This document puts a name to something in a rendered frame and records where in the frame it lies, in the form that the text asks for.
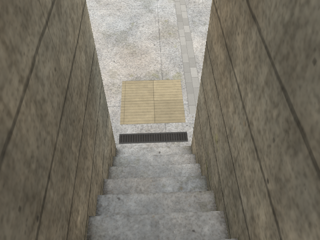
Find stairs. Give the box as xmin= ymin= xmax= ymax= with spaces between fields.
xmin=86 ymin=146 xmax=238 ymax=240

